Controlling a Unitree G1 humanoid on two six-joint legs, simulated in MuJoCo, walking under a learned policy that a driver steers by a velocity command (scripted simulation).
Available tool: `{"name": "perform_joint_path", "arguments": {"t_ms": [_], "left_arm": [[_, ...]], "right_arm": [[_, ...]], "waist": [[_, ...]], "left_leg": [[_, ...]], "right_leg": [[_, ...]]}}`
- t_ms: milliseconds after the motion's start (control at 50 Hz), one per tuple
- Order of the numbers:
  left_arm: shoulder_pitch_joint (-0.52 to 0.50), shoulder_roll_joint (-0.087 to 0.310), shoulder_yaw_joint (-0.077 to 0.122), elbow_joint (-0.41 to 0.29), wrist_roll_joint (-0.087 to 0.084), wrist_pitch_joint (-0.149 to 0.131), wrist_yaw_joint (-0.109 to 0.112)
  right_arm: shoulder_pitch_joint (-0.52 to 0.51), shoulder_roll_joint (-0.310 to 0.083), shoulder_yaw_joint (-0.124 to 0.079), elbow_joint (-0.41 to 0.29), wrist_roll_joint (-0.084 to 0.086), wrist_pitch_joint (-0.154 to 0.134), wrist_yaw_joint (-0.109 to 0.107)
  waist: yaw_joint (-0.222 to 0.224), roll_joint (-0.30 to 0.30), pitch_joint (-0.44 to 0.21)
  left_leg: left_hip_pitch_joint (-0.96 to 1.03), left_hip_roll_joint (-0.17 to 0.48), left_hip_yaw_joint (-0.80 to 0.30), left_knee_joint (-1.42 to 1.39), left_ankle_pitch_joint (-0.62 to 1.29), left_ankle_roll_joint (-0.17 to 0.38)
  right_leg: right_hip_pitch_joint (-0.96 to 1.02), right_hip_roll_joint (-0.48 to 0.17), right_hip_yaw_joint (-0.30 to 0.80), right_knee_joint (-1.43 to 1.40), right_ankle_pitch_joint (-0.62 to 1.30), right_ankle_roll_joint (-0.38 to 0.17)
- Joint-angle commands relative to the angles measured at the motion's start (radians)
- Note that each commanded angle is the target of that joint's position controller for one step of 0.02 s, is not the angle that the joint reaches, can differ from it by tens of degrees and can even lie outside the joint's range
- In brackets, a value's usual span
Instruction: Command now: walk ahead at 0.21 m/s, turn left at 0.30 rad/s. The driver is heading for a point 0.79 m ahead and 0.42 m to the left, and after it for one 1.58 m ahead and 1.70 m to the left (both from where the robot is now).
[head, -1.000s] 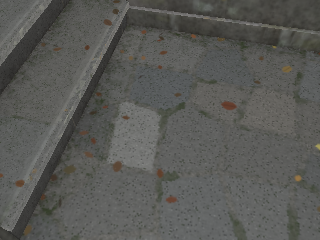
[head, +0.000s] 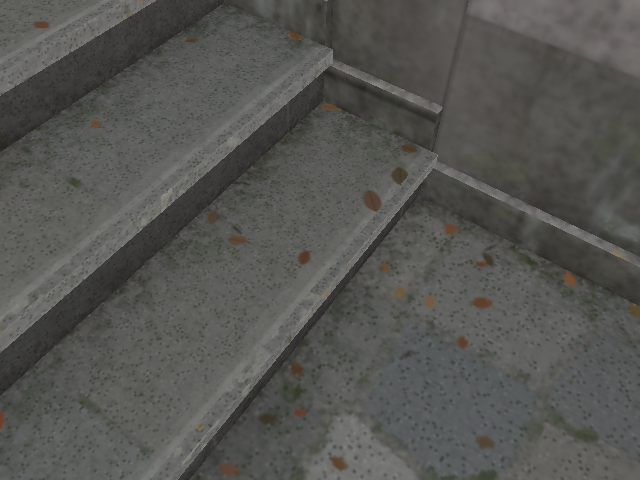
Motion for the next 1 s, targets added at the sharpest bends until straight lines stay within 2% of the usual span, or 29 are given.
{"name": "perform_joint_path", "arguments": {"t_ms": [20,40,100,200,260,340,380,400,420,440,460,480,500,520,540,560,580,600,680,700,800,840,880,900,920,940,960,980,1000], "left_arm": [[0.003,0.103,0.027,-0.064,0.021,0.009,0.006],[0.017,0.094,0.026,-0.063,0.028,0.023,0.005],[0.015,0.074,0.025,-0.074,0.023,0.051,0.008],[-0.108,0.082,0.025,-0.119,0.02,0.077,0.024],[-0.169,0.091,0.025,-0.142,0.011,0.078,0.03],[-0.191,0.097,0.022,-0.164,-0.004,0.066,0.041],[-0.143,0.096,0.022,-0.157,-0.01,0.059,0.052],[-0.093,0.097,0.023,-0.148,-0.006,0.05,0.057],[-0.074,0.163,0.038,-0.148,0.014,0.043,0.067],[-0.123,0.262,0.057,-0.179,0.02,0.049,0.065],[-0.11,0.246,0.06,-0.162,0.018,0.054,0.058],[-0.141,0.181,0.043,-0.172,0.016,0.052,0.051],[-0.191,0.15,0.037,-0.177,0.01,0.049,0.048],[-0.217,0.144,0.035,-0.186,0.006,0.044,0.05],[-0.204,0.138,0.034,-0.183,0.005,0.035,0.053],[-0.174,0.139,0.036,-0.173,0.005,0.026,0.049],[-0.141,0.14,0.039,-0.16,0.004,0.017,0.045],[-0.11,0.13,0.038,-0.151,0.007,0.005,0.044],[-0.026,0.145,0.051,-0.109,0.011,-0.021,0.035],[-0.013,0.148,0.054,-0.106,0.019,-0.023,0.029],[0.015,0.152,0.062,-0.075,0.026,-0.035,0.014],[0.0,0.187,0.074,-0.069,0.022,-0.03,0.009],[0.007,0.194,0.078,-0.055,0.016,-0.02,0.01],[-0.005,0.198,0.077,-0.054,0.011,-0.016,0.009],[-0.032,0.194,0.075,-0.061,0.001,-0.01,0.007],[-0.044,0.186,0.069,-0.079,0.0,-0.008,0.004],[-0.052,0.074,0.037,-0.128,0.01,-0.007,-0.006],[-0.057,0.089,0.039,-0.167,0.026,-0.015,-0.007],[-0.102,0.138,0.049,-0.166,0.034,-0.015,-0.012]], "right_arm": [[0.131,-0.13,-0.043,0.011,0.019,0.007,-0.014],[0.115,-0.129,-0.044,0.015,0.018,0.009,-0.016],[0.123,-0.164,-0.059,0.024,0.008,0.008,-0.012],[0.166,-0.175,-0.074,0.041,0.0,0.035,-0.014],[0.183,-0.186,-0.084,0.048,-0.004,0.053,-0.015],[0.177,-0.193,-0.095,0.051,-0.007,0.076,-0.017],[0.131,-0.188,-0.098,0.039,-0.001,0.082,-0.018],[0.099,-0.183,-0.098,0.031,0.01,0.086,-0.021],[0.104,-0.134,-0.086,0.014,0.02,0.087,-0.023],[0.147,-0.066,-0.072,-0.006,0.032,0.085,-0.026],[0.149,-0.159,-0.09,0.005,-0.013,0.087,-0.029],[0.142,-0.181,-0.101,0.016,-0.02,0.088,-0.022],[0.143,-0.175,-0.105,0.026,-0.024,0.091,-0.012],[0.154,-0.17,-0.107,0.036,-0.028,0.093,0.003],[0.157,-0.162,-0.106,0.042,-0.031,0.094,0.015],[0.142,-0.149,-0.103,0.041,-0.03,0.092,0.022],[0.117,-0.136,-0.099,0.034,-0.029,0.089,0.028],[0.099,-0.128,-0.097,0.032,-0.027,0.083,0.031],[0.001,-0.109,-0.087,0.001,-0.026,0.08,0.045],[-0.019,-0.102,-0.083,-0.007,-0.025,0.08,0.054],[-0.119,-0.068,-0.057,-0.055,-0.025,0.068,0.073],[-0.152,-0.072,-0.052,-0.071,-0.03,0.068,0.081],[-0.094,-0.073,-0.05,-0.071,-0.035,0.066,0.073],[-0.033,-0.083,-0.056,-0.058,-0.036,0.062,0.065],[0.098,-0.096,-0.067,-0.016,-0.039,0.052,0.054],[0.242,-0.14,-0.089,0.022,-0.047,0.038,0.036],[0.304,-0.258,-0.115,0.02,-0.056,0.028,0.015],[0.306,-0.339,-0.131,0.009,-0.023,0.03,0.0],[0.271,-0.278,-0.118,0.021,-0.012,0.036,-0.004]], "waist": [[-0.039,0.06,-0.108],[-0.018,0.06,-0.117],[0.001,0.057,-0.162],[-0.039,0.086,-0.137],[-0.062,0.099,-0.119],[-0.072,0.12,-0.103],[-0.038,0.116,-0.101],[-0.005,0.105,-0.097],[-0.015,-0.007,-0.1],[-0.047,-0.247,-0.113],[-0.042,-0.194,-0.105],[-0.063,-0.119,-0.055],[-0.082,-0.112,0.004],[-0.092,-0.145,0.014],[-0.084,-0.154,0.019],[-0.07,-0.133,0.013],[-0.055,-0.111,0.005],[-0.041,-0.11,-0.008],[0.002,-0.115,0.011],[0.007,-0.124,0.011],[0.02,-0.118,0.034],[0.025,-0.108,0.036],[-0.003,-0.136,-0.012],[-0.038,-0.131,-0.037],[-0.1,-0.083,-0.109],[-0.165,-0.016,-0.201],[-0.16,0.196,-0.238],[-0.148,0.26,-0.226],[-0.133,0.113,-0.118]], "left_leg": [[0.329,0.27,-0.292,-0.16,0.774,0.191],[0.276,0.247,-0.265,-0.173,0.775,0.18],[0.214,0.225,-0.244,-0.181,0.77,0.191],[0.158,0.204,-0.307,-0.21,0.451,0.176],[0.158,0.195,-0.357,-0.203,0.322,0.168],[0.181,0.19,-0.438,-0.154,0.33,0.157],[0.168,0.164,-0.471,-0.11,0.349,0.114],[0.121,0.124,-0.461,-0.071,0.279,0.069],[0.025,0.05,-0.396,0.038,0.074,0.006],[-0.177,-0.132,-0.177,0.231,-0.361,-0.039],[-0.171,-0.084,-0.144,0.4,-0.419,-0.045],[-0.167,-0.047,-0.174,0.458,-0.344,-0.04],[-0.187,-0.03,-0.16,0.496,-0.278,-0.049],[-0.214,-0.026,-0.143,0.532,-0.226,-0.063],[-0.237,-0.019,-0.132,0.557,-0.191,-0.076],[-0.25,-0.013,-0.123,0.567,-0.163,-0.087],[-0.268,-0.007,-0.117,0.565,-0.142,-0.096],[-0.276,0.002,-0.111,0.546,-0.121,-0.102],[-0.315,0.039,-0.083,0.441,-0.083,-0.121],[-0.315,0.051,-0.071,0.414,-0.073,-0.121],[-0.221,0.083,0.0,0.236,-0.074,-0.086],[-0.158,0.072,0.034,0.16,-0.116,-0.061],[-0.039,0.036,0.084,0.136,-0.152,-0.02],[0.041,0.01,0.089,0.104,-0.165,0.003],[0.204,-0.038,0.104,0.042,-0.126,0.029],[0.403,-0.039,0.053,-0.032,-0.111,0.061],[0.577,0.246,-0.366,-0.158,-0.272,0.134],[0.551,0.405,-0.769,-0.317,-0.209,0.228],[0.492,0.359,-0.601,-0.285,-0.208,0.227]], "right_leg": [[-0.275,-0.065,0.052,0.106,0.052,0.018],[-0.224,-0.063,0.049,0.083,0.074,0.032],[-0.172,-0.04,0.038,0.041,0.105,0.059],[-0.189,-0.035,0.046,-0.092,0.153,0.063],[-0.181,-0.018,0.057,-0.156,0.146,0.058],[-0.125,0.018,0.068,-0.289,0.084,0.041],[-0.025,0.033,0.067,-0.467,0.148,0.027],[0.077,0.022,0.068,-0.632,0.241,0.019],[0.172,-0.128,0.194,-0.756,0.247,-0.012],[0.268,-0.38,0.47,-0.826,0.282,-0.11],[0.162,-0.44,0.519,-0.837,0.221,-0.19],[0.116,-0.386,0.47,-0.866,0.046,-0.182],[0.089,-0.32,0.385,-0.882,-0.022,-0.147],[0.116,-0.27,0.317,-0.892,-0.013,-0.116],[0.143,-0.252,0.263,-0.892,0.047,-0.112],[0.17,-0.245,0.223,-0.889,0.099,-0.112],[0.204,-0.248,0.197,-0.885,0.14,-0.114],[0.239,-0.248,0.164,-0.886,0.163,-0.113],[0.304,-0.276,0.108,-0.897,0.208,-0.124],[0.31,-0.281,0.09,-0.896,0.23,-0.129],[0.262,-0.299,-0.024,-0.865,0.348,-0.135],[0.236,-0.293,-0.068,-0.83,0.445,-0.132],[0.221,-0.312,-0.105,-0.748,0.642,-0.135],[0.205,-0.31,-0.13,-0.653,0.821,-0.128],[0.162,-0.275,-0.193,-0.453,0.966,-0.111],[0.044,-0.231,-0.219,-0.205,0.87,-0.064],[-0.261,-0.144,-0.215,0.102,0.225,-0.002],[-0.447,-0.022,-0.044,0.262,-0.036,0.03],[-0.498,-0.094,0.036,0.283,0.039,0.019]]}}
